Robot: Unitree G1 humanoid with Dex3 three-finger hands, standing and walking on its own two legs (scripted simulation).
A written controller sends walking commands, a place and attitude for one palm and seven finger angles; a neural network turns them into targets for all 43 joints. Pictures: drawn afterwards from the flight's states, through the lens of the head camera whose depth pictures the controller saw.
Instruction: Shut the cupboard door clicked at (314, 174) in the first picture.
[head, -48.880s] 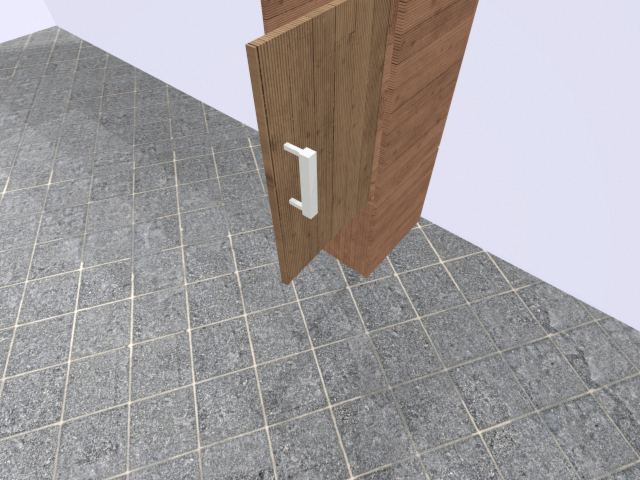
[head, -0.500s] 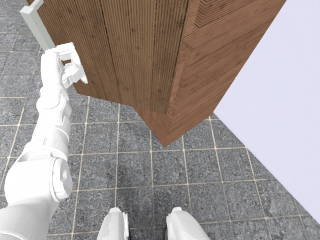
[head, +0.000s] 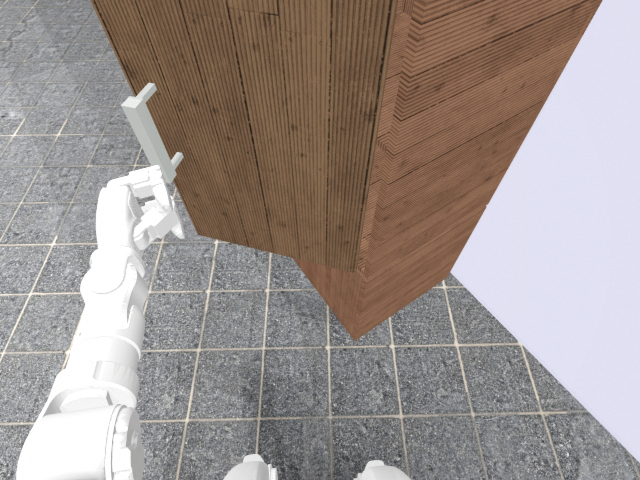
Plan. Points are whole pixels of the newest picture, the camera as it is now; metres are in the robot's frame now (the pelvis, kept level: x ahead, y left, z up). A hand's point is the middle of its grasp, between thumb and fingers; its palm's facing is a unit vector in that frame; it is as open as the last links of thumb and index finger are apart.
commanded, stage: draw the hand back to the body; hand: left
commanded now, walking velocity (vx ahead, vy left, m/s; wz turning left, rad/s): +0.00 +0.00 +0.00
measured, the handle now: (158, 135) +0.62 +0.24 +0.05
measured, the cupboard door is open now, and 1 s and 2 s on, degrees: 40 40 40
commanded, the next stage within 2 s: step back with the hand held close in 1.32 s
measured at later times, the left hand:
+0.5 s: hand (50, 288) +0.30 +0.24 +0.15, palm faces +0.25 -0.94 -0.23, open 3.3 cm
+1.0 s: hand out of the picture +0.19 +0.29 +0.23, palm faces +0.50 -0.74 -0.45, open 6.6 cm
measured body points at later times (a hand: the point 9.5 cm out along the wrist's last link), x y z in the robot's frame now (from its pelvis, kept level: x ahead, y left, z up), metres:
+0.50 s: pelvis +0.00 +0.02 +0.05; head +0.00 +0.01 +0.50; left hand +0.28 +0.29 +0.16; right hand +0.20 -0.20 -0.03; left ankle +0.02 +0.13 -0.68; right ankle -0.02 -0.11 -0.68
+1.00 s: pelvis +0.02 +0.01 +0.06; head +0.00 -0.03 +0.51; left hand +0.16 +0.32 +0.25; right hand +0.22 -0.20 -0.03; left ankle +0.02 +0.13 -0.68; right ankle -0.02 -0.11 -0.68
